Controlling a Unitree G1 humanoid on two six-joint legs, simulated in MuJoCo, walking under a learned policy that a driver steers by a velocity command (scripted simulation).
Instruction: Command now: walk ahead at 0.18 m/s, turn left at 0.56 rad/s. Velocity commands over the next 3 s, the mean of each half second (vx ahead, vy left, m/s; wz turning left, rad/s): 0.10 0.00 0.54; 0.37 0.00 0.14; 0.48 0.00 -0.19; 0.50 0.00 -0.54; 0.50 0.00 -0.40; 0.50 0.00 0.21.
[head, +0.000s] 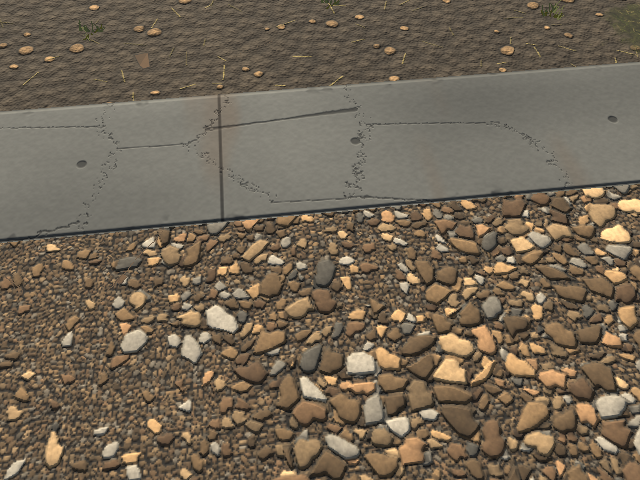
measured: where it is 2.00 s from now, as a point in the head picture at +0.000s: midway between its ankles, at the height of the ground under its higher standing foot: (257, 319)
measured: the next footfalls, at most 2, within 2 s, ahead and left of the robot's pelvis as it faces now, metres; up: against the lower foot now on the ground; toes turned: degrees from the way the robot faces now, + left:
right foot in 0.46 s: +0.18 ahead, -0.14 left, +0.00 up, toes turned +23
left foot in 0.98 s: +0.33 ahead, +0.13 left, +0.00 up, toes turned +21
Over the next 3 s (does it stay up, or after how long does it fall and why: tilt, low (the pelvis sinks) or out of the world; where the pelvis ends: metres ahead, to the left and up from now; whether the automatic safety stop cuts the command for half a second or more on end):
stays up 1.25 0.03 0.00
